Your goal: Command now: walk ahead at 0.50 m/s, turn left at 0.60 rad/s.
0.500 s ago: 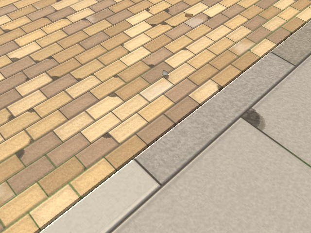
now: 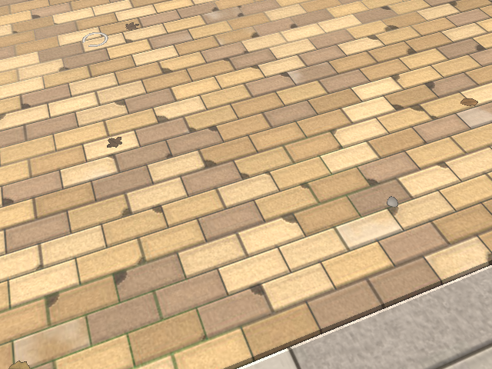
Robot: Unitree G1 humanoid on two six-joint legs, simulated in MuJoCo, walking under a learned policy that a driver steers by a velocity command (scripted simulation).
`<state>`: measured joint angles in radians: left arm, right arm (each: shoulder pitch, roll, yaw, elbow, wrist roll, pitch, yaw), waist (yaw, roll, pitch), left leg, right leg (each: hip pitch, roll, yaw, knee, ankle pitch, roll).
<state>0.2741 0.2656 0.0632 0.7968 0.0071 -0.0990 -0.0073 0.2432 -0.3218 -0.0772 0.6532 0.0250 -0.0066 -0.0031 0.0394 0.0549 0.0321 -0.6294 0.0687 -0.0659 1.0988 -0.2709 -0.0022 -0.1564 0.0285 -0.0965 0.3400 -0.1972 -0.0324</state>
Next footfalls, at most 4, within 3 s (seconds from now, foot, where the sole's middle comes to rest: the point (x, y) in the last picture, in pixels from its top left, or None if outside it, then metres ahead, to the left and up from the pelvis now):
0.28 left None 0.31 0.16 -0.78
0.80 right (262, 307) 0.66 0.03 -0.78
1.32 left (163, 243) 0.87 0.35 -0.78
1.86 right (215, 161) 1.22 0.21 -0.78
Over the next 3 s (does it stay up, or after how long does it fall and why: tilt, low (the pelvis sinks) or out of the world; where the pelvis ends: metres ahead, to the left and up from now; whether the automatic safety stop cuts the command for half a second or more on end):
stays up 1.43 0.43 -0.01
